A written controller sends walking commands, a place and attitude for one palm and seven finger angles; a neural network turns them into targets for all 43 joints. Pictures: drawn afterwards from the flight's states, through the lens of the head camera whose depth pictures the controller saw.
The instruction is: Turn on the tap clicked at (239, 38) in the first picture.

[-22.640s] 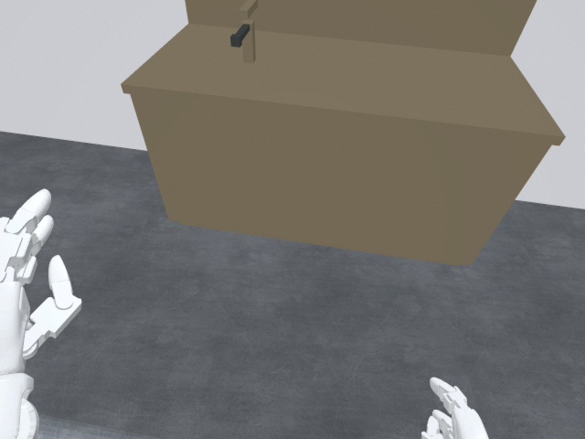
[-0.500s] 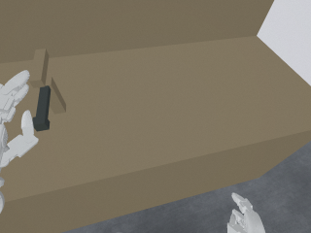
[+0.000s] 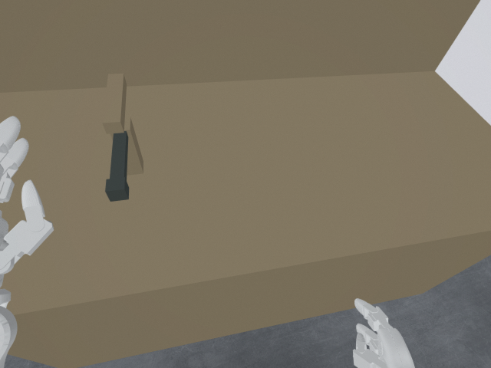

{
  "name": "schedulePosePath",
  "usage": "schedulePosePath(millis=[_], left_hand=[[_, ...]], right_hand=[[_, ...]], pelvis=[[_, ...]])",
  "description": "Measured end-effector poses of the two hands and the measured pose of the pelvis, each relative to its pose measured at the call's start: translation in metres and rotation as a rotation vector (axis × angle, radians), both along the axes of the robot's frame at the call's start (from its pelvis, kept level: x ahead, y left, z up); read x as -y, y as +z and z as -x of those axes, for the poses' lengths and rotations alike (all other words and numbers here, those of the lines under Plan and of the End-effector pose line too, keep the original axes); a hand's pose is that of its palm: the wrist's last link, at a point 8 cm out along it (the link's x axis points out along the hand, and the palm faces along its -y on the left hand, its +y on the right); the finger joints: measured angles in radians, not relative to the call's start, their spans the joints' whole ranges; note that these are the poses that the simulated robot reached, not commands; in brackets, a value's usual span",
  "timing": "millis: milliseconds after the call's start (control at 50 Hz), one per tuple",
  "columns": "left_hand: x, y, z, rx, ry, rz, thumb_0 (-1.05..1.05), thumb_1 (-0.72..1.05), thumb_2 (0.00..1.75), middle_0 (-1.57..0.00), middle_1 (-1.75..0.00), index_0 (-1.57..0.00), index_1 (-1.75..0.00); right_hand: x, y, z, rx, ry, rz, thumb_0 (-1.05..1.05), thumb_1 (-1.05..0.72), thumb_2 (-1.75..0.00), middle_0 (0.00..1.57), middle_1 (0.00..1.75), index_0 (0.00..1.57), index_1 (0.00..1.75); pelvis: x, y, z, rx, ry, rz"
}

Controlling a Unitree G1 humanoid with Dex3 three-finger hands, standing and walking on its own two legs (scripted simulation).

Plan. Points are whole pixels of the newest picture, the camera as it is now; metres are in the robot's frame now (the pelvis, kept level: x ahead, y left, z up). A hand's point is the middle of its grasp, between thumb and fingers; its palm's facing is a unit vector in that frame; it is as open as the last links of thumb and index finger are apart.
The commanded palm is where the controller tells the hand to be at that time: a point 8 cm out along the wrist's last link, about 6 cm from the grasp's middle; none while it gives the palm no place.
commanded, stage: come to a stop and stand still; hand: left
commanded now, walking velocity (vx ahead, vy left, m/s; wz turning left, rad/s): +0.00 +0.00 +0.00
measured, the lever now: (117, 189) +0.34 +0.25 +0.07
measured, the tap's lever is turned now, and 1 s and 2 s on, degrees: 0 0 0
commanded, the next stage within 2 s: look again from close up in 0.34 s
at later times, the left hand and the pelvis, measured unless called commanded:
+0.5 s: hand (33, 244) +0.20 +0.27 +0.16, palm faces +0.34 -0.87 -0.35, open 7.4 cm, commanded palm +0.14 +0.30 +0.18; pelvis -0.01 +0.02 +0.00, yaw +0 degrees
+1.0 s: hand (62, 247) +0.20 +0.23 +0.16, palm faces +0.34 -0.88 -0.34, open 7.4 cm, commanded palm +0.15 +0.27 +0.18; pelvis -0.01 -0.01 +0.00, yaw -2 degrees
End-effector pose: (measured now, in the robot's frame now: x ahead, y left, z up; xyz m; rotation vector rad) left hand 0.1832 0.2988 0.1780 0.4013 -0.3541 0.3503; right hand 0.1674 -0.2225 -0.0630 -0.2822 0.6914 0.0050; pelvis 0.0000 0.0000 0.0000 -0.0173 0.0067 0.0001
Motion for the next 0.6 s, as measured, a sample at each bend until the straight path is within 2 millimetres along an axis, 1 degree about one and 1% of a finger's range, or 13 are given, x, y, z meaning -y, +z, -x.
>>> schedulePosePath(millis=[60, 120, 180, 240, 300, 360, 480, 600], left_hand=[[-0.004, 0.003, 0.003, 0.019, -0.019, 0.000, 0.01, 0.89, 0.90, -0.21, -0.30, -0.21, -0.30], [-0.009, 0.003, 0.005, 0.012, -0.030, -0.006, 0.01, 0.89, 0.90, -0.21, -0.30, -0.21, -0.30], [-0.015, -0.001, 0.008, -0.008, -0.027, -0.006, 0.01, 0.89, 0.90, -0.21, -0.30, -0.21, -0.30], [-0.020, -0.005, 0.011, -0.028, -0.019, -0.001, 0.01, 0.89, 0.90, -0.21, -0.30, -0.21, -0.30], [-0.020, -0.007, 0.014, -0.041, -0.015, 0.003, 0.01, 0.89, 0.90, -0.21, -0.30, -0.21, -0.30], [-0.018, -0.007, 0.016, -0.046, -0.019, 0.004, 0.01, 0.89, 0.90, -0.21, -0.30, -0.21, -0.30], [-0.011, -0.005, 0.018, -0.058, -0.037, -0.008, 0.01, 0.89, 0.90, -0.21, -0.30, -0.21, -0.30], [-0.001, -0.005, 0.018, -0.077, -0.047, -0.015, 0.01, 0.89, 0.90, -0.21, -0.30, -0.21, -0.30]], right_hand=[[-0.020, 0.006, -0.010, 0.045, 0.017, -0.029, 0.01, -0.90, -0.90, 0.20, 0.30, 0.20, 0.30], [-0.037, 0.010, -0.015, 0.074, 0.031, -0.052, 0.01, -0.90, -0.90, 0.20, 0.30, 0.20, 0.30], [-0.047, 0.012, -0.016, 0.080, 0.041, -0.065, 0.01, -0.90, -0.90, 0.20, 0.30, 0.20, 0.30], [-0.052, 0.011, -0.013, 0.068, 0.049, -0.065, 0.01, -0.90, -0.90, 0.20, 0.30, 0.20, 0.30], [-0.051, 0.008, -0.007, 0.046, 0.048, -0.056, 0.01, -0.90, -0.90, 0.20, 0.30, 0.20, 0.30], [-0.045, 0.005, 0.000, 0.024, 0.037, -0.044, 0.01, -0.90, -0.90, 0.20, 0.30, 0.20, 0.30], [-0.028, 0.004, 0.012, 0.004, -0.007, -0.026, 0.01, -0.90, -0.90, 0.20, 0.30, 0.20, 0.30], [-0.011, 0.005, 0.018, 0.014, -0.052, -0.018, 0.01, -0.90, -0.90, 0.20, 0.30, 0.20, 0.30]], pelvis=[[-0.008, 0.000, 0.003, 0.002, 0.001, -0.002], [-0.014, 0.001, 0.005, 0.003, -0.002, -0.006], [-0.018, 0.001, 0.008, 0.002, 0.000, -0.007], [-0.021, 0.001, 0.010, 0.002, 0.003, -0.007], [-0.022, 0.001, 0.012, 0.004, 0.005, -0.007], [-0.021, 0.001, 0.013, 0.006, 0.009, -0.005], [-0.017, 0.001, 0.014, 0.013, 0.009, -0.003], [-0.011, 0.002, 0.015, 0.018, 0.004, -0.001]])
